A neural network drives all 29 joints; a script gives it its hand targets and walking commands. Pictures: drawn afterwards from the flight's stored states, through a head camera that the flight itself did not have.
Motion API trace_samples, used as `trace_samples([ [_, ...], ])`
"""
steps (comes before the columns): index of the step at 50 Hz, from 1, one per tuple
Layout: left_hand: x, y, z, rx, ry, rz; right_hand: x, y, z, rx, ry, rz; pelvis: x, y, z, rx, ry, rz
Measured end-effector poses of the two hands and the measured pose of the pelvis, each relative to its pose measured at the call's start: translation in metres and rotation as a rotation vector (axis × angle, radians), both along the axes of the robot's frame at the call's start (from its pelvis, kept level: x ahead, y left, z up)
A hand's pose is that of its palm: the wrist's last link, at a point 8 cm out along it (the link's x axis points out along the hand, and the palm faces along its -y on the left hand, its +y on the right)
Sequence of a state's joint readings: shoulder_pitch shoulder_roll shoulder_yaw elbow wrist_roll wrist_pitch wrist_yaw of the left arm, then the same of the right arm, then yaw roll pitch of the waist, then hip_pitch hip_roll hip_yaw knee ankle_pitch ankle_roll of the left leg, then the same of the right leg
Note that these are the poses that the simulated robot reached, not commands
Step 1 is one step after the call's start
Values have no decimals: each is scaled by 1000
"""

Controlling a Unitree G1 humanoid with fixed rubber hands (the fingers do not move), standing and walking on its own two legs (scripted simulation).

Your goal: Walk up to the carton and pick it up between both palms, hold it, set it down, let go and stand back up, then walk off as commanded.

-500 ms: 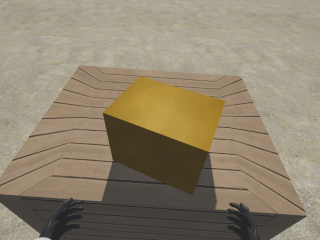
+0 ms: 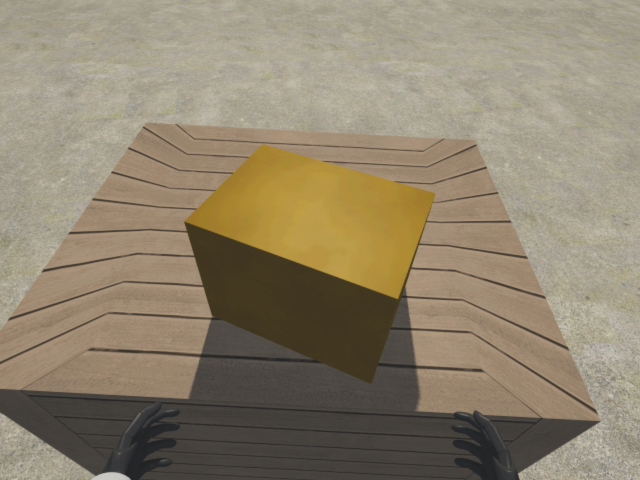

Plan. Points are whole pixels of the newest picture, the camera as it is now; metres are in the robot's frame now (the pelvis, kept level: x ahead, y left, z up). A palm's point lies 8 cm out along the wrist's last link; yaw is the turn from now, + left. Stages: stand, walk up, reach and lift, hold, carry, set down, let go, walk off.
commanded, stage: set down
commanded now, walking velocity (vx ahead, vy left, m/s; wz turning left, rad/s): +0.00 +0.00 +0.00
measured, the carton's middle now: (314, 259) +0.46 +0.02 -0.01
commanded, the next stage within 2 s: let go in 0.54 s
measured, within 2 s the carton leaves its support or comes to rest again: neither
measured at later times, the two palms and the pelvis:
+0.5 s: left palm (137, 468) +0.17 +0.24 -0.07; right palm out of the picture +0.16 -0.22 -0.07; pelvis +0.01 +0.00 +0.00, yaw -1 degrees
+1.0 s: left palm (137, 477) +0.16 +0.23 -0.08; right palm out of the picture +0.16 -0.23 -0.07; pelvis +0.00 +0.00 +0.00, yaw -2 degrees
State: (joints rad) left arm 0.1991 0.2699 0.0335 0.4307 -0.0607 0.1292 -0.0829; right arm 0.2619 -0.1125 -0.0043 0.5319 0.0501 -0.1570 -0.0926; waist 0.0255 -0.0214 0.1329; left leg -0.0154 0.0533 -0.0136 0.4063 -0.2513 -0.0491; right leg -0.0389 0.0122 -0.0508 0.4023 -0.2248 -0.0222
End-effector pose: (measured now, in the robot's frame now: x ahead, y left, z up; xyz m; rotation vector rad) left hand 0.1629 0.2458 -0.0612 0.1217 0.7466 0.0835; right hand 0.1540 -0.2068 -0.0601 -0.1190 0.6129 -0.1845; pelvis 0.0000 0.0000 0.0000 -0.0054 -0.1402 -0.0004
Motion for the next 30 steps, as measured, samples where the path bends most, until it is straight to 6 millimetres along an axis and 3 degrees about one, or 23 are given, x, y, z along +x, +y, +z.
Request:
trace_samples([
  [30,6,-11,-12,45,66,8,2,-25,-11,-36,59,41,12,2,1,-2,26,-26],
])
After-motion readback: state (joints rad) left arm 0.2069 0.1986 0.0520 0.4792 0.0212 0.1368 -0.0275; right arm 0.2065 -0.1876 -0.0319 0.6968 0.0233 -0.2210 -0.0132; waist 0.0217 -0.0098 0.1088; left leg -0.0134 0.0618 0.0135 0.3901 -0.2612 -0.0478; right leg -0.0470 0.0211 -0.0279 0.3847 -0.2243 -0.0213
